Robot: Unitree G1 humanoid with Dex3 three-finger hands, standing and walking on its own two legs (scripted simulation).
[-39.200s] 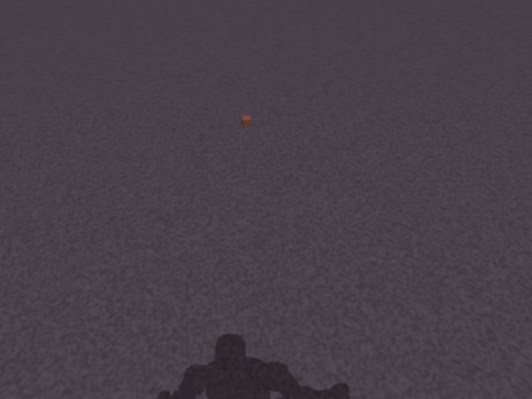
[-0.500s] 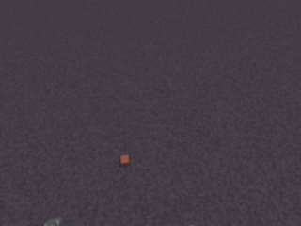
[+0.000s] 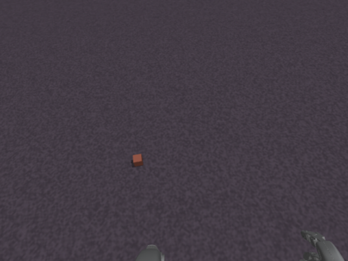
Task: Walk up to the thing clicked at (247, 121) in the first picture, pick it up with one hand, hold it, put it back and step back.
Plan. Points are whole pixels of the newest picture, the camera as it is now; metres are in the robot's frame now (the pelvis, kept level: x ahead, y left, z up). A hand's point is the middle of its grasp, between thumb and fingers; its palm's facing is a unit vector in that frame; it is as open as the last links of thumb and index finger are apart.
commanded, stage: step back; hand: left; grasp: from above
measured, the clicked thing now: (138, 160) +0.77 +0.28 -0.72
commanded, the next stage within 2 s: stand in 1.80 s
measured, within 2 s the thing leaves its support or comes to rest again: neither
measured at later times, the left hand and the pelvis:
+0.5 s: hand out of the picture -0.06 +0.27 -0.13, palm faces +0.06 -0.92 -0.38, open 7.4 cm; pelvis -0.17 +0.00 +0.01, yaw +3 degrees
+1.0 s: hand out of the picture -0.24 +0.26 -0.13, palm faces +0.08 -0.91 -0.41, open 7.4 cm; pelvis -0.27 -0.02 +0.01, yaw +5 degrees
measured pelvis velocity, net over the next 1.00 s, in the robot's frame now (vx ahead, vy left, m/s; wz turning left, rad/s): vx -0.27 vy -0.02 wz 0.08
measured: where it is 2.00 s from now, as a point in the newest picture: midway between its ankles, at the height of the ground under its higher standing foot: outside the picture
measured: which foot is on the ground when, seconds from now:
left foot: up 0.00-0.28, down 0.30-0.66, up 0.68-0.92, down 0.94-1.00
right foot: down 0.00-0.32, up 0.34-0.62, down 0.64-1.00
